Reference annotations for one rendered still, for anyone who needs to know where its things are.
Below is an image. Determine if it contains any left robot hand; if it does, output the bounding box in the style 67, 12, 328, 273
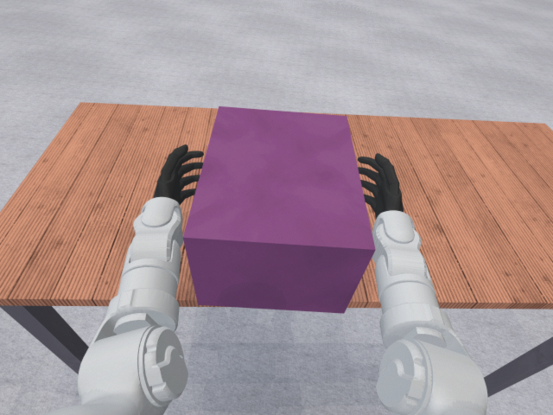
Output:
153, 144, 204, 205

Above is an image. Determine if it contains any right robot forearm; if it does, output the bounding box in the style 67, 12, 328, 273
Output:
372, 210, 488, 402

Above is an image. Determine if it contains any table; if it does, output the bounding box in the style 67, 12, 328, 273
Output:
0, 102, 553, 397

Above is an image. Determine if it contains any carton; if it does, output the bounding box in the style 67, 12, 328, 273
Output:
183, 106, 376, 314

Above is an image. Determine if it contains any right robot upper arm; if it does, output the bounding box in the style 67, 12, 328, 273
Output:
376, 338, 487, 415

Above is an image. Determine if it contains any left robot upper arm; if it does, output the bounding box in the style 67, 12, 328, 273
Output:
44, 325, 188, 415

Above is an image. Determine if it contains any left robot forearm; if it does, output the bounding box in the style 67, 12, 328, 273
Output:
78, 197, 183, 403

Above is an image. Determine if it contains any right robot hand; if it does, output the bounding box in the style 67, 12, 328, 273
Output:
358, 153, 404, 219

